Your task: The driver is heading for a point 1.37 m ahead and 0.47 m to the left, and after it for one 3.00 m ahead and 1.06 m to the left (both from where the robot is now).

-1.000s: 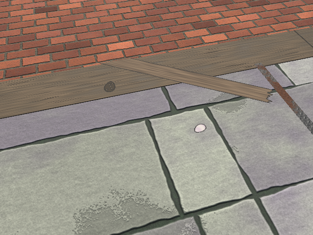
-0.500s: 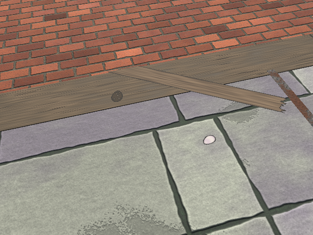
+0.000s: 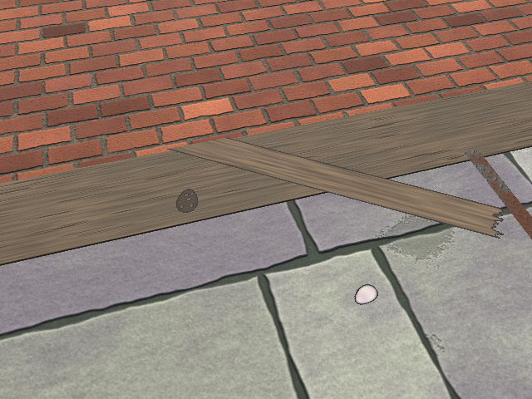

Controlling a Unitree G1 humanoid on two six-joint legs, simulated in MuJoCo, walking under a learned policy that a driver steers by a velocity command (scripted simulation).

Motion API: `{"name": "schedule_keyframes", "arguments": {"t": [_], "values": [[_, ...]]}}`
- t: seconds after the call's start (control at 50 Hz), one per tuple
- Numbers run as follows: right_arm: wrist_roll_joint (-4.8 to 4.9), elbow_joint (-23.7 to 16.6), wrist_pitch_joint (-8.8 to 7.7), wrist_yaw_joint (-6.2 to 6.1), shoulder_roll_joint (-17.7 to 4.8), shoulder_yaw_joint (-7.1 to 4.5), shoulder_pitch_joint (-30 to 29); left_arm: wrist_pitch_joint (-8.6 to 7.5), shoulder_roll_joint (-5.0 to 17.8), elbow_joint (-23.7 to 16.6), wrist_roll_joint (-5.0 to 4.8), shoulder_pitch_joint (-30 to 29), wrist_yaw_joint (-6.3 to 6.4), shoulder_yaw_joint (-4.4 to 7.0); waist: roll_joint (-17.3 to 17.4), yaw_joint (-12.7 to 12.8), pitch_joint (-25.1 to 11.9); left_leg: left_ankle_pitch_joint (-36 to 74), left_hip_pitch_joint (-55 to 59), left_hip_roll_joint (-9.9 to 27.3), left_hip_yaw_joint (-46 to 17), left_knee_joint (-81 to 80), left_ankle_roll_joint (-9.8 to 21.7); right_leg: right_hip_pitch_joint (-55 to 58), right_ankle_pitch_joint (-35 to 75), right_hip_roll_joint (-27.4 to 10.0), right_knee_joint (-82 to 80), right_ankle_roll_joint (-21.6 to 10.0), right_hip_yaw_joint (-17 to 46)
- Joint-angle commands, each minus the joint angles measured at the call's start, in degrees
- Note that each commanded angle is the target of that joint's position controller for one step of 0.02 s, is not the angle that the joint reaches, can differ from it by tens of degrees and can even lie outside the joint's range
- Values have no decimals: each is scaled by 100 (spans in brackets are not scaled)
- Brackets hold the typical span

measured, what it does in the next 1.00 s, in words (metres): walks ahead, turning left: right foot, then left foot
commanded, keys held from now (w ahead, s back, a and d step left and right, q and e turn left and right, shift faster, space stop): w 0.32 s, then w+q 0.68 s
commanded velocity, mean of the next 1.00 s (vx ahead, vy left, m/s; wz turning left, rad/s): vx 0.50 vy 0.00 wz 0.27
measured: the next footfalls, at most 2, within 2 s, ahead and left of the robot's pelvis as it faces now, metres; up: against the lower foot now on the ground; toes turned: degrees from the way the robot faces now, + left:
right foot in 0.40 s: +0.41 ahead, -0.15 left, +0.00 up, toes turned -1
left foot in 0.94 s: +0.65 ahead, +0.14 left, +0.00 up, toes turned +20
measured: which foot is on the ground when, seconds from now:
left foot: down 0.00-0.40, up 0.42-0.92, down 0.94-1.00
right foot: up 0.00-0.38, down 0.40-0.92, up 0.94-1.00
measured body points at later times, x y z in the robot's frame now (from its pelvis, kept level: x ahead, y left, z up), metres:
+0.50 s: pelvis +0.29 -0.06 -0.01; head +0.32 -0.06 +0.44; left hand +0.45 +0.20 -0.11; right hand +0.30 -0.33 -0.15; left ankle +0.14 +0.07 -0.65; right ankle +0.37 -0.15 -0.74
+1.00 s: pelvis +0.55 +0.03 -0.02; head +0.59 +0.05 +0.42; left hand +0.51 +0.32 -0.16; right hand +0.80 -0.17 -0.12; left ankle +0.61 +0.13 -0.74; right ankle +0.42 -0.15 -0.66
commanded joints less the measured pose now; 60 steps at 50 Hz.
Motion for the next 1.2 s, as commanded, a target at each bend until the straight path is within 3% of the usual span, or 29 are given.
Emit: {"name": "schedule_keyframes", "arguments": {"t": [0.02,0.1,0.18,0.28,0.34,0.36,0.38,0.4,0.42,0.44,0.46,0.48,0.5,0.54,0.58,0.62,0.72,0.82,0.88,0.92,0.94,0.96,0.98,1.0,1.02,1.04,1.06,1.12,1.2], "values": [[-4,-244,-158,-22,-562,-96,-146,85,323,-204,37,425,40,112,542,223,-229,-6,266,1573,-1675,-1659,926,-579,401,-490,-280,56,243],[11,-71,-105,-184,-814,-140,318,87,374,-553,135,-512,35,126,357,9,60,346,542,1543,-1357,-1835,917,-1395,1534,-517,-1576,291,172],[78,84,-45,-261,-898,-133,761,-1,224,-783,101,-1335,-59,40,373,-285,135,596,735,1344,-877,-1811,690,-1107,2512,-244,-2966,311,-119],[108,348,109,-276,-935,-147,1305,-72,243,-1122,36,-2129,-238,-32,380,-506,287,966,1768,1683,-890,-1387,688,-1333,2132,-51,-3726,193,-175],[123,367,203,-303,-1036,-194,1266,-120,456,-1194,27,-1987,-318,21,561,-261,99,2052,2174,1872,-1004,-836,563,-819,1435,133,-3985,-27,-231],[125,335,227,-305,-1093,-205,1157,-137,613,-1109,33,-1571,-307,98,674,12,-163,3004,2128,1796,-989,-364,498,-122,1265,318,-4067,-131,-354],[104,286,251,-299,-1014,-164,1036,-152,875,-837,37,-638,-268,241,639,490,-731,3526,1798,1500,-816,624,355,1196,1438,411,-4177,-312,-425],[19,101,229,-296,-820,-64,966,-152,1305,-595,136,540,-197,372,285,921,-1660,2340,567,1155,-624,2272,163,3165,1601,-484,-3847,-687,479],[45,72,108,-231,4,166,1778,-93,1712,-427,156,1000,-189,474,-1229,572,-2584,-1517,-1834,126,-402,4375,-255,5363,627,-1972,-4235,-1555,3088],[203,173,4,-236,-588,28,1491,-76,1074,-467,135,969,-171,307,-894,793,-2556,-2512,-2404,228,-1218,5142,-215,5159,65,-1988,-4796,-1472,3680],[348,-23,-48,-245,-974,-100,939,-83,822,-535,131,477,-141,215,-670,731,-1562,-2089,-2756,522,-1184,5279,-156,4346,252,-1784,-4953,-1148,2696],[342,-86,-49,-285,-933,-108,653,-99,666,-602,143,26,-133,164,-316,540,-1071,-1564,-2599,821,-1022,5070,-175,3502,685,-1560,-5138,-980,1966],[263,-99,-5,-319,-839,-139,519,-125,484,-600,153,-270,-154,120,-171,388,-654,-1228,-2417,977,-990,4747,-210,2809,971,-1338,-5390,-871,1432],[240,-48,166,-314,-570,-159,783,-180,342,-551,219,-519,-178,92,-367,77,-431,-857,-1839,1171,-1014,4462,-239,2065,1153,-1081,-5775,-756,741],[241,-130,302,-306,-378,-152,753,-220,442,-467,214,-551,-167,131,-275,-45,-222,-695,-1898,1236,-988,4297,-291,1740,1532,-1072,-5994,-806,259],[199,-295,367,-308,-381,-169,498,-225,567,-398,236,-505,-112,176,-168,-55,-72,-269,-2229,1265,-1035,3936,-361,1727,1789,-1073,-6101,-834,-116],[141,-638,301,-143,-284,-120,-363,-147,794,-324,208,-325,13,235,-43,187,121,1034,-2220,1162,-619,2272,-371,1956,2007,-905,-6189,-676,-978],[148,-1110,303,37,-282,-79,-1164,49,988,-162,74,155,44,317,15,426,324,668,-2529,1031,-253,1486,-150,3019,2515,-1234,-5791,-575,-1285],[160,-1240,338,102,-525,-201,-911,180,1202,-233,15,8,76,386,-245,101,-27,-165,-1783,585,180,1406,144,3352,4774,-1290,-4841,-386,-1509],[198,-941,358,50,-974,-480,475,276,1254,-313,-12,-175,105,388,-208,-705,-784,-113,140,65,368,1012,487,2862,5506,-1016,-2876,-135,-1721],[204,-721,414,-82,-1500,-700,1371,242,1058,-424,106,-83,113,307,427,-1020,-1293,-158,1863,600,-731,808,804,1465,3779,-749,-1093,153,-1738],[218,-778,373,-117,-2046,-746,1124,64,149,-736,270,400,26,47,1789,-225,-1672,-1040,3503,1961,-4028,173,1834,-1074,-1521,506,793,489,-1093],[142,-958,282,-76,-1627,-607,1300,-198,602,-853,20,-182,-62,89,1125,-631,-2261,-1574,3822,2320,-5224,-660,2017,-1752,-1780,598,1384,378,212],[97,-915,197,-65,-1290,-518,1101,-327,825,-1017,-178,-686,-107,153,844,-667,-1479,-1113,3388,2189,-4402,-738,1715,-2250,-1215,311,1266,223,249],[134,-973,148,-70,-1091,-462,739,-388,789,-993,-103,-717,-80,134,400,-420,-1032,-515,2559,1928,-3628,-679,1488,-2030,-687,33,769,136,249],[125,-1071,139,-76,-901,-406,312,-381,821,-911,61,-676,-34,179,217,-167,-754,109,1737,1689,-3051,-703,1325,-1577,-381,-149,253,165,248],[68,-1179,133,-97,-752,-345,83,-307,882,-882,115,-549,-33,227,286,29,-672,569,1232,1528,-2724,-818,1256,-1156,-179,-266,-29,198,294],[97,-1193,109,-187,-906,-373,169,-110,691,-980,210,-583,-30,213,286,148,-514,1349,560,1348,-2269,-1035,1300,-861,167,-228,-782,458,146],[138,-1117,158,-331,-1058,-417,528,-82,460,-1281,219,-1424,-38,121,471,-127,-271,1158,244,939,-1787,-1012,988,-805,1622,72,-2507,649,41]]}}
Velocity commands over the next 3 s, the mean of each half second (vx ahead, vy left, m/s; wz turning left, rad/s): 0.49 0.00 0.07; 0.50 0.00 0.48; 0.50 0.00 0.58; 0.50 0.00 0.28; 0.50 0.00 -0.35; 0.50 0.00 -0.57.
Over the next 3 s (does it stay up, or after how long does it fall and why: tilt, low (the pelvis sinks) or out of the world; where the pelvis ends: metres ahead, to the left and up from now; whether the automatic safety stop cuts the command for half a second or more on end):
stays up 1.51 0.64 -0.07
